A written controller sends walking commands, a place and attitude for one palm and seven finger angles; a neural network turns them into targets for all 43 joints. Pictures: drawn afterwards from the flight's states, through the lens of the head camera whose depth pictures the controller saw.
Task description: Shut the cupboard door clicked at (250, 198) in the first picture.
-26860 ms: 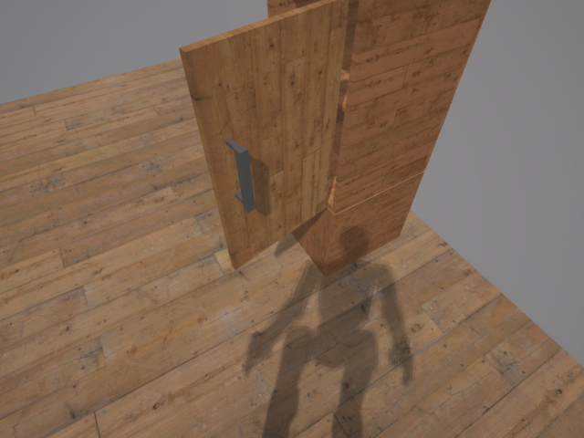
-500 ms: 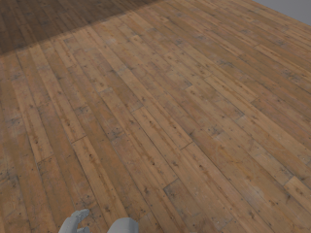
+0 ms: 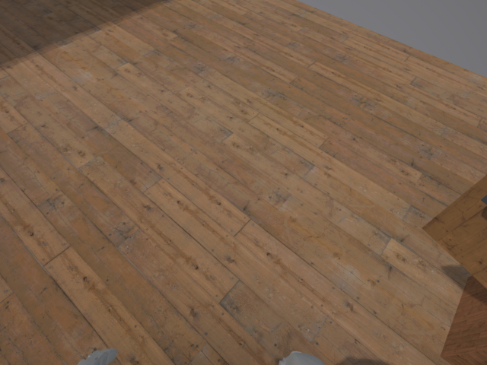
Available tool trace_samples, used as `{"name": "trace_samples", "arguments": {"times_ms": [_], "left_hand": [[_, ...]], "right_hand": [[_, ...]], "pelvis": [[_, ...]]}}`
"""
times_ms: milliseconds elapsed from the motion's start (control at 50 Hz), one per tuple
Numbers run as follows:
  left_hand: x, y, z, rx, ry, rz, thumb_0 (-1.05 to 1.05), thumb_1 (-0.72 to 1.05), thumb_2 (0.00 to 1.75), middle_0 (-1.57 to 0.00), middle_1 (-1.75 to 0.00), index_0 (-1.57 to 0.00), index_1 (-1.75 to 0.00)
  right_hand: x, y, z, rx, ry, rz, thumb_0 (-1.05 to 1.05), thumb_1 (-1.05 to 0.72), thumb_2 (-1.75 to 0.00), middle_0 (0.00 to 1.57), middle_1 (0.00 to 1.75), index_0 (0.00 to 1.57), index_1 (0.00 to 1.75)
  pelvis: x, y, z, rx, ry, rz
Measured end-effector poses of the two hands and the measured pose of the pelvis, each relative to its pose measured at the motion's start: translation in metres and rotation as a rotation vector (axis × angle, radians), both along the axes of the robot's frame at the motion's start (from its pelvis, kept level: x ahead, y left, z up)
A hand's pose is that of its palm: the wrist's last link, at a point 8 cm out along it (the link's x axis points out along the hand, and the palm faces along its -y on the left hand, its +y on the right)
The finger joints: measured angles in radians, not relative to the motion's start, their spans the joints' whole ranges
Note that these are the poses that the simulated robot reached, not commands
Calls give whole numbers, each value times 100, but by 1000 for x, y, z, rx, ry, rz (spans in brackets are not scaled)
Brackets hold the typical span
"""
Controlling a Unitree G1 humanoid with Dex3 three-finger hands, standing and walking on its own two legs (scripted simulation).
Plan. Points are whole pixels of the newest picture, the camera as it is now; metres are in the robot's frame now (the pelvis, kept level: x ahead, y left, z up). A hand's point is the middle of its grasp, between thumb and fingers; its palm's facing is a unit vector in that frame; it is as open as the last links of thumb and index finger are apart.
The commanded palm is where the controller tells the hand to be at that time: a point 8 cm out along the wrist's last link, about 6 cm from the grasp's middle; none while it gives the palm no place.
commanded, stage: turn to face it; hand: left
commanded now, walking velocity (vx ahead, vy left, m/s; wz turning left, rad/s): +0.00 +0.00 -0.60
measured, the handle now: out of the picture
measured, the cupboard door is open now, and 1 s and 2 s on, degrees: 73 73 73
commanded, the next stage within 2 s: take the last steps up to it in 1.46 s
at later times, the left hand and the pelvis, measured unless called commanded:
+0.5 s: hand (160, 342) +0.17 +0.17 -0.19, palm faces -0.26 -0.95 -0.18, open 7.4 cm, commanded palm none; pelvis +0.03 +0.00 -0.01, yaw -17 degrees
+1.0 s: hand (211, 305) +0.24 +0.08 -0.16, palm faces -0.56 -0.78 -0.27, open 7.4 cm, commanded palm none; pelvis +0.02 -0.02 -0.01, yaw -34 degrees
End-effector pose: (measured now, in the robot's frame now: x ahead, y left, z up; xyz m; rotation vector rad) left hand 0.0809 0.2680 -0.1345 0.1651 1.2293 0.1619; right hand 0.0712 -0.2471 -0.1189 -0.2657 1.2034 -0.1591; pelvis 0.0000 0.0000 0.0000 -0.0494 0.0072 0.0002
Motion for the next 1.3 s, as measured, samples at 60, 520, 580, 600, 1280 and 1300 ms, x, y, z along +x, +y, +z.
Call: {"name": "trace_samples", "arguments": {"times_ms": [60,520,580,600,1280,1300], "left_hand": [[28,-14,4,23,-35,-70,1,91,90,-20,-30,-20,-30],[99,-48,-23,-36,6,-317,1,91,89,-20,-30,-20,-30],[114,-46,-16,-39,9,-354,1,91,89,-20,-30,-20,-30],[119,-46,-14,-39,6,-365,1,91,89,-20,-30,-20,-30],[196,-141,-22,-15,14,-742,1,91,89,-20,-30,-20,-30],[199,-142,-21,-13,21,-752,1,91,89,-20,-30,-20,-30]], "right_hand": [[-20,-16,-13,18,25,-69,1,-90,-90,21,30,21,30],[-34,-20,3,-51,-54,-301,1,-91,-90,20,30,20,30],[-48,-9,9,-50,-34,-334,1,-91,-90,20,30,21,30],[-53,-6,11,-47,-25,-347,1,-91,-90,20,30,21,30],[-128,-11,-4,-49,-45,-739,1,-91,-90,20,30,20,30],[-129,-7,-2,-48,-41,-746,1,-91,-90,20,30,21,30]], "pelvis": [[3,-10,-6,10,-3,-42],[29,5,-11,23,12,-315],[32,8,-4,5,9,-349],[33,9,-2,1,9,-362],[53,-11,-14,35,0,-742],[54,-10,-12,33,-1,-755]]}}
